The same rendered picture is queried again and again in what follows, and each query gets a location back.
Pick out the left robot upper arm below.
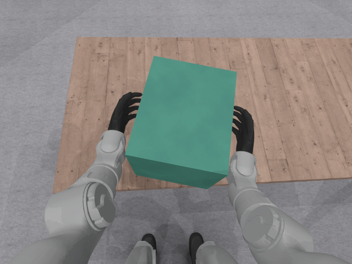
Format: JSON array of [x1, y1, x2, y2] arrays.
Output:
[[7, 182, 116, 264]]

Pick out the robot left forearm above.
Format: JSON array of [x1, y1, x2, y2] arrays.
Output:
[[45, 130, 126, 233]]

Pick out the left robot foot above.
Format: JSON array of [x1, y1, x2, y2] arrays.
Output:
[[141, 234, 157, 255]]

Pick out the robot left hand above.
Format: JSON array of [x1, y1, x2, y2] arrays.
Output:
[[108, 92, 142, 133]]

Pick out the left robot shin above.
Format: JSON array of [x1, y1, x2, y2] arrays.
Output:
[[134, 241, 152, 248]]

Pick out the robot right hand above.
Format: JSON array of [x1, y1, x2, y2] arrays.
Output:
[[232, 106, 254, 154]]

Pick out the robot right forearm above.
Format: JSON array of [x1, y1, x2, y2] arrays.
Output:
[[226, 151, 277, 230]]

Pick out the right robot upper arm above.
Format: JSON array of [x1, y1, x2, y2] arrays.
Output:
[[242, 205, 350, 264]]

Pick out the table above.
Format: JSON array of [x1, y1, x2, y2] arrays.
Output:
[[52, 37, 352, 194]]

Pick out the carton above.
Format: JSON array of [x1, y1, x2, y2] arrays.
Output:
[[125, 56, 237, 189]]

